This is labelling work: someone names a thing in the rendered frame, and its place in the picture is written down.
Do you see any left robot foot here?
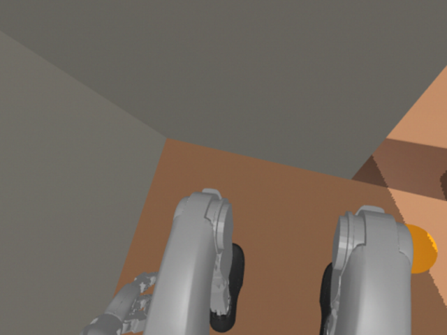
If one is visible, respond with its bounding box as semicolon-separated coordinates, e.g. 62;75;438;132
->
210;243;244;333

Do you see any left robot arm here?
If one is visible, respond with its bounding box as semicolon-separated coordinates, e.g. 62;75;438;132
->
80;313;123;335

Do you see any left robot hand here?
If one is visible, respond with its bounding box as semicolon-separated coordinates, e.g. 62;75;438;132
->
103;271;158;334

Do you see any right robot foot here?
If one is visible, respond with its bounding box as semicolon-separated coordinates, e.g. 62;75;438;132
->
319;263;333;335

